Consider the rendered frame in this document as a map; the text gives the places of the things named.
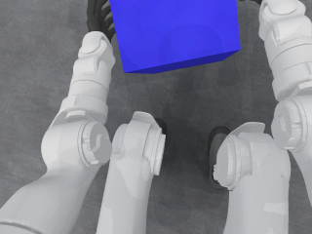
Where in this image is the left robot upper arm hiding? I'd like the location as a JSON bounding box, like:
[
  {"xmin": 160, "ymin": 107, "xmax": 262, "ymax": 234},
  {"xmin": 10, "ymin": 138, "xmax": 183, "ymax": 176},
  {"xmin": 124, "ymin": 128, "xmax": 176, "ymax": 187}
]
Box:
[{"xmin": 0, "ymin": 119, "xmax": 113, "ymax": 234}]

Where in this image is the left robot foot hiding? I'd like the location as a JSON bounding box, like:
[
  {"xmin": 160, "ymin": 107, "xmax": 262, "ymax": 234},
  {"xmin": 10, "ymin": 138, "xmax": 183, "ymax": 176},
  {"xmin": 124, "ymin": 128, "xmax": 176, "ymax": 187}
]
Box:
[{"xmin": 154, "ymin": 118, "xmax": 168, "ymax": 148}]

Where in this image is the robot left hand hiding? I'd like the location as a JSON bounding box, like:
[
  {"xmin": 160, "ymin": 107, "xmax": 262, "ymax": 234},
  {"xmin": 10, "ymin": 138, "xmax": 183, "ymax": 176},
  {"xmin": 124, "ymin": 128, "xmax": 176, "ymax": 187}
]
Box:
[{"xmin": 86, "ymin": 0, "xmax": 116, "ymax": 43}]

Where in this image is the carton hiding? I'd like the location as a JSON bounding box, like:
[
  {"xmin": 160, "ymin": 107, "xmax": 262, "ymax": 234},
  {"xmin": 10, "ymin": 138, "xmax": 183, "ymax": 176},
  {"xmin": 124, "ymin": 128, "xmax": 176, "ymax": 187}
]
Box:
[{"xmin": 109, "ymin": 0, "xmax": 241, "ymax": 74}]

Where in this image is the right robot upper arm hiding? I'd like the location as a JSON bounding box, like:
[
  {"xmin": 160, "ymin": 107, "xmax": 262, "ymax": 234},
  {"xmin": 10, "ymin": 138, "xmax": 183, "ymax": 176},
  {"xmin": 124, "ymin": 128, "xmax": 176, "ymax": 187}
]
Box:
[{"xmin": 271, "ymin": 95, "xmax": 312, "ymax": 207}]

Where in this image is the left robot forearm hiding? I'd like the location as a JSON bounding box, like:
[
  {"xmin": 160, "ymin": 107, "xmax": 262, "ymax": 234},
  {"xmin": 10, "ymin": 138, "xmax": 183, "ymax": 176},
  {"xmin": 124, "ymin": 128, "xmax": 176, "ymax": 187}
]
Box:
[{"xmin": 41, "ymin": 31, "xmax": 116, "ymax": 156}]

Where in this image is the robot right thigh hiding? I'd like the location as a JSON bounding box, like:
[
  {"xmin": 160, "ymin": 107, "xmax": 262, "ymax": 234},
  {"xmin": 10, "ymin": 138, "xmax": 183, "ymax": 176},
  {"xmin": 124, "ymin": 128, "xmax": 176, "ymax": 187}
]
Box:
[{"xmin": 219, "ymin": 132, "xmax": 290, "ymax": 234}]

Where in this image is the right robot forearm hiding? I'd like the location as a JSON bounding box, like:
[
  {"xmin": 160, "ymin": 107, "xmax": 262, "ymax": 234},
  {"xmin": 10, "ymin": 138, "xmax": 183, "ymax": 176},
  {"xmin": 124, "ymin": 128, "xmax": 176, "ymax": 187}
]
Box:
[{"xmin": 258, "ymin": 0, "xmax": 312, "ymax": 102}]

